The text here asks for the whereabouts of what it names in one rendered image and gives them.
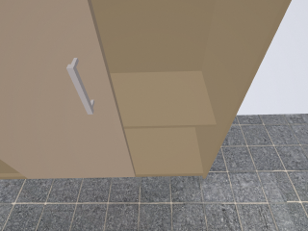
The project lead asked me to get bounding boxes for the wardrobe door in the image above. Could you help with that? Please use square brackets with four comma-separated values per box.
[0, 160, 19, 174]
[0, 0, 136, 179]

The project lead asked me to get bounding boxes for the handle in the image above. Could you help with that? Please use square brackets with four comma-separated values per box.
[66, 58, 94, 115]

